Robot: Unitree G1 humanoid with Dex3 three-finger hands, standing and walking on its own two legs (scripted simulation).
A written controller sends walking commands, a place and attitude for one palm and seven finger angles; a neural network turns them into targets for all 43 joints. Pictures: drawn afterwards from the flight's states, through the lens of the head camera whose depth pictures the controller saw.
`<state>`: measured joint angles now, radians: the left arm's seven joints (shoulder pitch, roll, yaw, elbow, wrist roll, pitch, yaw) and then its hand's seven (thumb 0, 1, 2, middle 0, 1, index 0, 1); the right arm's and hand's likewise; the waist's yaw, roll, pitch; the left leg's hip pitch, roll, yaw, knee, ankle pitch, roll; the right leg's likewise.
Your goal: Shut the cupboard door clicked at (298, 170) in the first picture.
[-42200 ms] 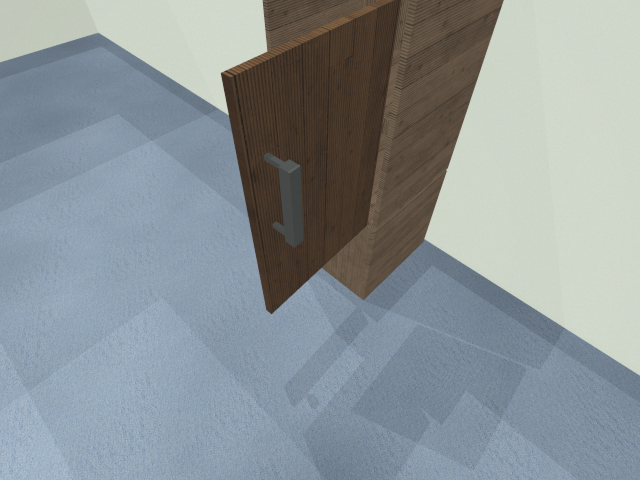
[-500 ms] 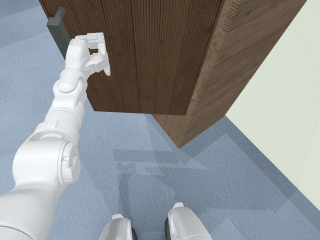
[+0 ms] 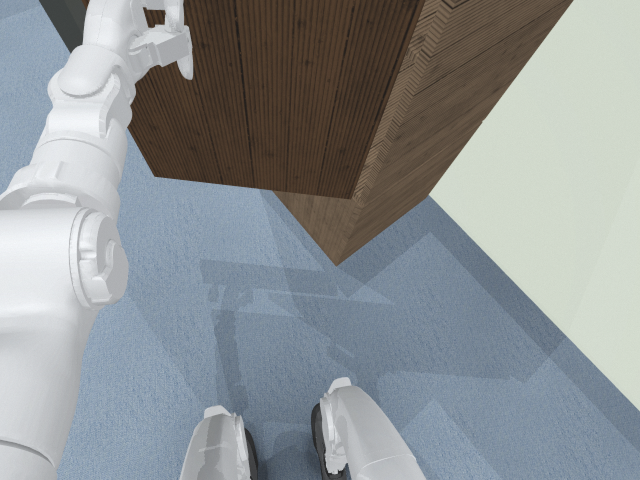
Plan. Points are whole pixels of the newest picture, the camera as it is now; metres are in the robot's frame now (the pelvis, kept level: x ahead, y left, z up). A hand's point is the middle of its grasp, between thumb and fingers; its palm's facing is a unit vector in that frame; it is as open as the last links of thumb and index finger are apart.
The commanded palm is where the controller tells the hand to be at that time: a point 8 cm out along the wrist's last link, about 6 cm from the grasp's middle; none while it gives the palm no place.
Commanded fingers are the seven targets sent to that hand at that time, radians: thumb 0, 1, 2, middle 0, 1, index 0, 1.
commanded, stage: push the door shut along its arc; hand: left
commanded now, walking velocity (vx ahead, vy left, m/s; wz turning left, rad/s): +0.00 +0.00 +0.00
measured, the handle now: (86, 21) +0.62 +0.15 +0.11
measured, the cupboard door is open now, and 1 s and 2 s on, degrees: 47 36 36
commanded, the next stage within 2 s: pull the fist back off the door in 0.16 s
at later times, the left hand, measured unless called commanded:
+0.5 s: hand (203, 16) +0.63 +0.03 +0.11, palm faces +0.11 -0.99 -0.05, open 3.1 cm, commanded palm +0.59 +0.06 +0.12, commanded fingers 0.00 0.90 0.90 -1.30 -1.50 -1.30 -1.50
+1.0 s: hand (214, 75) +0.54 +0.02 +0.12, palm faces +0.05 -1.00 +0.00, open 3.1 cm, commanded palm +0.50 +0.07 +0.12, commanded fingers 0.00 0.90 0.90 -1.30 -1.50 -1.30 -1.50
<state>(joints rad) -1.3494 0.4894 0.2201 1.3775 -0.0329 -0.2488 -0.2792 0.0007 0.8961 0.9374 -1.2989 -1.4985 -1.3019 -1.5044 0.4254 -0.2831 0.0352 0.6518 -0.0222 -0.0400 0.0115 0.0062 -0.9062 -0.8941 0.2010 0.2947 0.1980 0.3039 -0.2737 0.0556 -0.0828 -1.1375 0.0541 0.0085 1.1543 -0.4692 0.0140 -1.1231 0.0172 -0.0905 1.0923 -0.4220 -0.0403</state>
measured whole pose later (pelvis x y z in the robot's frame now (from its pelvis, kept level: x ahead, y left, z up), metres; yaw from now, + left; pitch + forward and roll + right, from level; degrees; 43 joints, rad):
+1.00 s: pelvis +0.04 -0.01 +0.03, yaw +1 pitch +21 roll +0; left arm -0.93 0.08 0.14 1.10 0.01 -0.43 0.27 0.02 0.90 0.90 -1.30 -1.50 -1.30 -1.50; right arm 0.40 -0.27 -0.06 0.66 -0.07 0.01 0.10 0.01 -0.91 -0.89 0.20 0.29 0.20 0.30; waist -0.15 0.03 -0.13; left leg -0.88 0.04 0.02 0.98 -0.46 0.00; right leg -0.88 0.01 -0.07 0.96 -0.44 -0.04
